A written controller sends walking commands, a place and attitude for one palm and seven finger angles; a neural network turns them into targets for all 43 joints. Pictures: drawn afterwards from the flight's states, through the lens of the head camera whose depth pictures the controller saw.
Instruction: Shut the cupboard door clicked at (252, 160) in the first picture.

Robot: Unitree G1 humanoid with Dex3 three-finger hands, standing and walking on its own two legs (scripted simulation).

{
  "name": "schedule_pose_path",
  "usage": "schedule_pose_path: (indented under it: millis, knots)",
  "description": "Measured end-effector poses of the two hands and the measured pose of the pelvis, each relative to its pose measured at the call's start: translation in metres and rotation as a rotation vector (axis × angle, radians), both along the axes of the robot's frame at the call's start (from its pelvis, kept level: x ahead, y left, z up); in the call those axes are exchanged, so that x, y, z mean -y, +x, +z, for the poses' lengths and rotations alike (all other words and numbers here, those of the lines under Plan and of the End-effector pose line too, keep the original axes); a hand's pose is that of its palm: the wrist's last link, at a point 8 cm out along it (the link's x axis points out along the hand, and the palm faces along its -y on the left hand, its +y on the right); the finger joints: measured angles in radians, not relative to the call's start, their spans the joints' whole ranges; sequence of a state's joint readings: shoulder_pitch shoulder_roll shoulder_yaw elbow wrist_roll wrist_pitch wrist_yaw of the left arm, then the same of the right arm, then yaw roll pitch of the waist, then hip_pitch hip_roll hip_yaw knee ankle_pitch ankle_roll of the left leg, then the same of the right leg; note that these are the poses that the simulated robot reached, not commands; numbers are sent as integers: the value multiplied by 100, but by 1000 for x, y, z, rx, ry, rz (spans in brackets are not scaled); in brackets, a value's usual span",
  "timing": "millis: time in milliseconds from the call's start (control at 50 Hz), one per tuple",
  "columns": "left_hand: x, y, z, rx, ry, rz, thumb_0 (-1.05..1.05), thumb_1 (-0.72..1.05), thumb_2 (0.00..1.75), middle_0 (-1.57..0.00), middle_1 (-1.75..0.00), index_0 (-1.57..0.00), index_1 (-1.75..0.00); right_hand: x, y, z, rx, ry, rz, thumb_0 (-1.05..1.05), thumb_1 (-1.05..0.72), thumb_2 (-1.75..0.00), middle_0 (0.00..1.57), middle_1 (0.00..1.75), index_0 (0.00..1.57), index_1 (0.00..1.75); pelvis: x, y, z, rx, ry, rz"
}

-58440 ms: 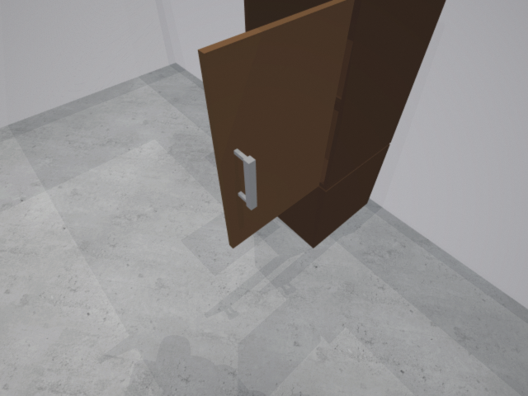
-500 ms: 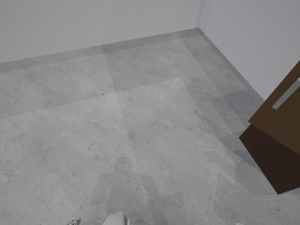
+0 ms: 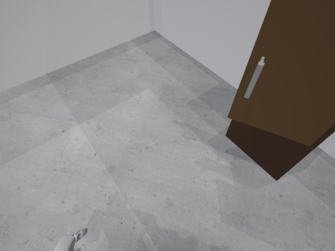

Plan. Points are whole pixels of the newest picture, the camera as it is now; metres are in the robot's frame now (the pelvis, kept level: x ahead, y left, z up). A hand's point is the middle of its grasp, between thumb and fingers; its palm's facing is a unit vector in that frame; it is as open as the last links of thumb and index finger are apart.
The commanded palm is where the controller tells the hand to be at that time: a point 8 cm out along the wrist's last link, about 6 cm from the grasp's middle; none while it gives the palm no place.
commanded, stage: turn to face it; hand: left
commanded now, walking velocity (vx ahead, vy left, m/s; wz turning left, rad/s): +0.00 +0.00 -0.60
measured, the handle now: (254, 78) +0.70 -0.29 -0.04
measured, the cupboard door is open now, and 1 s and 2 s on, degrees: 26 26 26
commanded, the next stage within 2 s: take the last steps up to it in 0.56 s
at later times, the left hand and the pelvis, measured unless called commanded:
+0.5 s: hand (95, 244) +0.15 +0.21 -0.16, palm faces -0.20 -0.96 -0.19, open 7.4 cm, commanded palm none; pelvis +0.03 +0.02 +0.01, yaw -14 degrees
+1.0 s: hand (120, 240) +0.16 +0.14 -0.16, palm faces -0.34 -0.93 -0.16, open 7.4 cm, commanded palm none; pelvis +0.07 -0.02 +0.01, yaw -21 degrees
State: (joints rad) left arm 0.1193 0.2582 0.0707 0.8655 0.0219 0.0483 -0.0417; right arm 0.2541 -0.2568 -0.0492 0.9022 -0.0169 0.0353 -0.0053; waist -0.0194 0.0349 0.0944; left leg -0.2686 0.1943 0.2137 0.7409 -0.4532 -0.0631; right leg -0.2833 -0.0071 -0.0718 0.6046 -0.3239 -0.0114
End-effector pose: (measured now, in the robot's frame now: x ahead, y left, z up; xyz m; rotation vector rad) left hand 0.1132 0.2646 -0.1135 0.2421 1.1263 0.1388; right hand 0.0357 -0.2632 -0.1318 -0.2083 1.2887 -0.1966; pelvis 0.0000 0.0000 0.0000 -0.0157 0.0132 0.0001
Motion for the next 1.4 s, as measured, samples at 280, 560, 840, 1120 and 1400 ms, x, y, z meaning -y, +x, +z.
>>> schedule_pose_path:
  millis: [280, 560, 840, 1120, 1400]
  knots:
    - [29, 8, -1, -93, -33, -97, 0, 91, 89, -20, -30, -20, -30, 9, 33, 27, 115, -27, -99, 0, -91, -90, 20, 30, 20, 30, 0, 18, 16, -4, 11, -137]
    - [8, 56, -12, -126, -55, -188, 1, 91, 89, -20, -29, -20, -30, -34, 0, 37, 80, -47, -199, 0, -90, -90, 20, 30, 20, 30, -24, 36, 19, 2, -20, -270]
    - [69, 74, 1, -84, -23, -296, 0, 91, 89, -20, -29, -20, -30, -11, -76, 3, -77, 40, -388, 0, -91, -90, 20, 30, 20, 30, 9, 43, 13, 15, -8, -341]
    - [82, 98, -35, -283, -75, -358, 1, 91, 89, -20, -30, -20, -30, 10, -10, 29, 72, -80, -421, 0, -91, -90, 20, 30, 20, 30, 29, 103, 8, 9, -9, -433]
    - [215, 250, -6, -102, -54, -536, 0, 91, 89, -19, -29, -20, -30, 18, -60, 20, -214, 93, -625, 0, -90, -90, 20, 30, 20, 30, 115, 154, 16, -2, -3, -504]
